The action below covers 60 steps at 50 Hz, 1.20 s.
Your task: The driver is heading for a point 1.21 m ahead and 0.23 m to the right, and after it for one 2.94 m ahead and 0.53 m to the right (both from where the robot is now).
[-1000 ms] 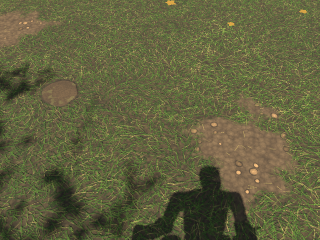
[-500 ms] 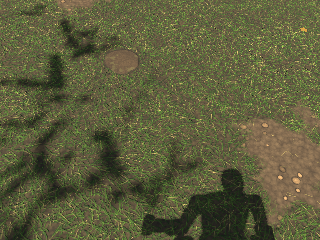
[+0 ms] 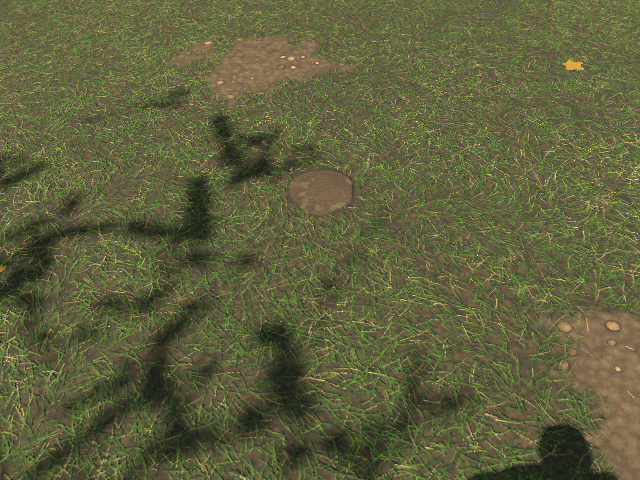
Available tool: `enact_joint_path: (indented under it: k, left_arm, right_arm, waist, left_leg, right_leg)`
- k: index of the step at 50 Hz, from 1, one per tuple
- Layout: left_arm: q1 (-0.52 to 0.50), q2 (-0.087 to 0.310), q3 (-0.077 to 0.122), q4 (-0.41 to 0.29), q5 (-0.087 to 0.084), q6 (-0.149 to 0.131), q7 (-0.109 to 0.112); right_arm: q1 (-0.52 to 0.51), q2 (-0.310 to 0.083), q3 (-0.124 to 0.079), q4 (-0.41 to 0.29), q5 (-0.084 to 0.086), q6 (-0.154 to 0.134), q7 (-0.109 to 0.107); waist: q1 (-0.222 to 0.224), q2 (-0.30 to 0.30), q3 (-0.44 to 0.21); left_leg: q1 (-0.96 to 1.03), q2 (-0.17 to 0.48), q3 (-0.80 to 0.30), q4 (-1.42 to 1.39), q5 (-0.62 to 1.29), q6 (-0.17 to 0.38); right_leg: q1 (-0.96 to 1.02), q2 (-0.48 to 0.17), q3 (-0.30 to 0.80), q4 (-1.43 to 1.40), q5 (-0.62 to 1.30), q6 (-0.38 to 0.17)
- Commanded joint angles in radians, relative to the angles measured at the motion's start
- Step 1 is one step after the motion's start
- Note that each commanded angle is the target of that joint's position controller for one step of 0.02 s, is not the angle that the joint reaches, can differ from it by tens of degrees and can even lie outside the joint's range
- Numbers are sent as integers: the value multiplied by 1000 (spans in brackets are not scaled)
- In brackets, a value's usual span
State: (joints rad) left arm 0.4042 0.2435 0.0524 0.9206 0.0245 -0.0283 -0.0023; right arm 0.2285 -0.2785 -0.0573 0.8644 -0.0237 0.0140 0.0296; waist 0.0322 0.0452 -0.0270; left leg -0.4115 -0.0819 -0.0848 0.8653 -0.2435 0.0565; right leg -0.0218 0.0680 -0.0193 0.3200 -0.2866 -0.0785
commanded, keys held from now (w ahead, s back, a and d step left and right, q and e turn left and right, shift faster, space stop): w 0.36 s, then w+e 0.64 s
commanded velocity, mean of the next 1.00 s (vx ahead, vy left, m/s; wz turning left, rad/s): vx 0.48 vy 0.00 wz -0.24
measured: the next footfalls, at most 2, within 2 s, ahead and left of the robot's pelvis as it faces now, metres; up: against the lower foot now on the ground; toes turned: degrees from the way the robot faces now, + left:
left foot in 0.46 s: +0.40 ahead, +0.21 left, -0.17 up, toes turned +3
right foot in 0.90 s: +0.63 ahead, +0.01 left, -0.17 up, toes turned -19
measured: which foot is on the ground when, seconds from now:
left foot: up 0.00-0.44, down 0.46-0.92, up 0.94-1.00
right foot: down 0.00-0.46, up 0.48-0.88, down 0.90-1.00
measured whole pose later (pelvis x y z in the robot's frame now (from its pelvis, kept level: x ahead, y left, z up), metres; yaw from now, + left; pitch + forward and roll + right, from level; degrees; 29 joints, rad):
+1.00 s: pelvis +0.54 +0.07 -0.19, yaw -18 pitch -1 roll +1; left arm 0.12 0.27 0.07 0.87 0.02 -0.02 -0.03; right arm 0.25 -0.23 -0.05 0.90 -0.03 -0.05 0.01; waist -0.01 0.03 0.07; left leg -0.31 0.06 0.07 1.21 -0.43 0.01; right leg -0.38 0.09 -0.08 0.62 -0.24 -0.15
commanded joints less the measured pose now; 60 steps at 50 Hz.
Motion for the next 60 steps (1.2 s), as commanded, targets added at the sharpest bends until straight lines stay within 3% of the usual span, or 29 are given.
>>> enact_joint_path:
  k: [1, 5, 9, 11, 12, 17, 19, 21, 22, 23, 24, 25, 26, 27, 28, 29, 30, 31, 36, 41, 44, 45, 46, 47, 48, 50, 52, 54, 60]
  left_arm:
    - [-27, 156, 32, -53, 0, -57, 6]
    - [97, 150, 30, -8, 0, -62, 10]
    - [198, 163, 31, 47, 12, -94, 19]
    - [118, 178, 34, 39, 12, -109, 28]
    - [93, 150, 22, 33, 13, -108, 26]
    - [89, 136, 7, 39, 17, -90, 22]
    - [136, 134, -2, 55, 38, -75, 35]
    - [147, 147, -2, 67, 49, -51, 51]
    - [131, 156, 7, 77, 22, -39, 53]
    - [111, 155, 22, 80, -12, -32, 48]
    - [207, 79, 16, 81, -37, -31, 46]
    - [342, 62, 7, 97, -87, -47, 62]
    - [250, 102, 9, 103, -69, -48, 65]
    - [154, 86, 3, 64, -43, -30, 59]
    - [47, 121, 8, 52, 2, -19, 35]
    - [-39, 113, 20, 25, 27, -5, 13]
    - [-107, 100, 19, 1, 14, 10, -9]
    - [-128, 60, 12, -11, 19, 19, -27]
    - [-197, 13, -12, -49, 2, 3, -55]
    - [-358, 33, -7, -110, 15, 13, -66]
    - [-209, 60, 16, -77, 12, 8, -51]
    - [-60, 104, 38, -35, 19, 1, -39]
    - [-18, 224, 68, -35, 22, 0, -23]
    - [-12, 286, 77, -53, -10, 16, -27]
    - [-39, 255, 71, -42, -13, 25, -17]
    - [-140, 171, 51, -48, -15, 14, -4]
    - [-182, 143, 41, -58, -20, -9, 2]
    - [-146, 160, 46, -51, -28, -28, -1]
    - [-9, 178, 55, -32, -27, -25, 1]
  right_arm:
    - [-85, -129, -36, -46, -19, -28, 15]
    - [-169, -92, -29, -43, -25, -18, 22]
    - [-330, -129, -50, -88, -10, -37, 21]
    - [-346, -117, -44, -99, -14, -46, 30]
    - [-352, -82, -34, -107, -27, -46, 39]
    - [-369, -65, -17, -99, 4, -42, 51]
    - [-332, -68, -13, -78, -10, -51, 39]
    - [-105, -88, -20, 13, -18, -64, 17]
    - [78, -115, -30, 74, -31, -68, 5]
    - [231, -177, -55, 125, -44, -69, 1]
    - [301, -259, -55, 152, -56, -84, 16]
    - [381, -243, -57, 146, -14, -85, 23]
    - [337, -166, -43, 108, -5, -76, 26]
    - [251, -209, -60, 92, -21, -75, 5]
    - [102, -110, -27, 29, -23, -82, -10]
    - [68, -114, -26, 30, -20, -99, -22]
    - [44, -92, -17, 54, -15, -114, -24]
    - [49, -101, -20, 61, -9, -127, -28]
    - [14, -37, -8, 61, 6, -138, -33]
    - [128, -82, -19, 87, 4, -101, -44]
    - [155, -130, -28, 85, -9, -71, -47]
    - [143, -136, -28, 66, -7, -63, -43]
    - [163, -44, -9, 12, -3, -62, -32]
    - [80, -68, -16, -59, -3, -69, -18]
    - [-18, -85, -15, -73, -10, -75, -17]
    - [10, -68, -10, -47, 0, -87, -23]
    - [51, -58, -6, -30, -25, -58, -25]
    - [32, -51, -6, -40, -22, -38, -21]
    - [-180, -60, -10, -110, -18, -31, -17]
  waist:
    - [-19, -69, 163]
    - [20, -103, 136]
    - [72, -157, 211]
    - [46, -141, 231]
    - [39, -120, 214]
    - [81, -115, 198]
    - [95, -75, 176]
    - [17, -56, 69]
    - [-71, -23, -11]
    - [-159, 105, -90]
    - [-86, 260, -120]
    - [-60, 302, -317]
    - [-109, 139, -316]
    - [-96, 255, -293]
    - [-69, 81, -191]
    - [-59, 169, -105]
    - [-10, 74, 45]
    - [2, 82, 81]
    - [35, 89, 56]
    - [-19, -3, 101]
    - [39, -8, -2]
    - [109, -57, -75]
    - [79, -249, -149]
    - [73, -280, -205]
    - [76, -140, -55]
    - [-14, -41, 93]
    - [-61, -62, 64]
    - [-66, -57, 29]
    - [13, -84, 72]
  left_leg:
    - [-295, 82, -7, 151, 80, -34]
    - [-376, 114, 54, 174, 138, -52]
    - [-585, 154, -7, 30, 192, -69]
    - [-474, 167, 23, -135, 360, -71]
    - [-378, 178, 36, -183, 464, -58]
    - [-119, 185, 100, -350, 683, 7]
    - [-73, 194, 90, -459, 680, -5]
    - [105, 205, 71, -575, 742, -12]
    - [332, 192, 98, -632, 811, -24]
    - [590, 240, 72, -643, 824, -28]
    - [862, 343, 81, -230, 1409, -60]
    - [1107, 536, -82, -40, 1642, 17]
    - [993, 517, -103, -169, 1247, 1]
    - [844, 581, -238, -330, 526, 116]
    - [544, 504, -198, -499, 147, 105]
    - [376, 546, -231, -523, 143, 137]
    - [150, 483, -124, -594, 264, 116]
    - [86, 452, -74, -619, 271, 123]
    - [153, 362, 171, -625, 516, 92]
    - [391, 381, 258, -568, 622, 63]
    - [437, 364, 320, -224, 845, 49]
    - [313, 338, 343, 27, 719, 18]
    - [8, 221, 357, 387, 71, -30]
    - [-286, 41, 152, 566, -324, -59]
    - [-411, 116, 64, 552, -249, -48]
    - [-299, 189, 61, 363, -111, -46]
    - [-161, 204, 59, 280, -75, -67]
    - [-142, 191, 71, 229, -38, -87]
    - [-294, 178, 67, 19, 135, -127]
  right_leg:
    - [44, -313, 303, -254, -18, -181]
    - [126, -284, 213, -165, 260, -162]
    - [263, -299, 233, -145, 213, -135]
    - [132, -258, 179, -138, 158, -118]
    - [64, -252, 158, -107, 164, -117]
    - [-64, -224, 95, 63, 89, -73]
    - [25, -198, 100, 223, 131, -55]
    - [101, -168, 125, 565, 274, -61]
    - [20, -135, 109, 840, 295, -59]
    - [-170, -44, 83, 1205, -53, -38]
    - [-536, 28, 111, 1586, -672, -10]
    - [-765, -14, 196, 1630, -586, -8]
    - [-829, -82, 154, 1491, -424, -7]
    - [-890, -102, 81, 1519, -307, 3]
    - [-765, -158, 55, 1320, -103, 6]
    - [-712, -172, 62, 1280, -30, 9]
    - [-627, -200, 77, 1069, 25, 37]
    - [-579, -192, 81, 964, 65, 50]
    - [-459, -171, 5, 547, 265, -6]
    - [-492, -107, -90, 380, 157, -75]
    - [-289, 9, -145, 303, 21, -125]
    - [-80, -2, -65, 215, 16, -164]
    - [139, -278, 367, 123, -73, -261]
    - [275, -410, 846, -75, -154, -357]
    - [212, -403, 708, -86, -165, -321]
    - [-40, -307, 473, -88, 62, -232]
    - [-134, -234, 349, -87, 304, -199]
    - [-134, -201, 300, -86, 432, -199]
    - [-50, -185, 343, -117, 325, -172]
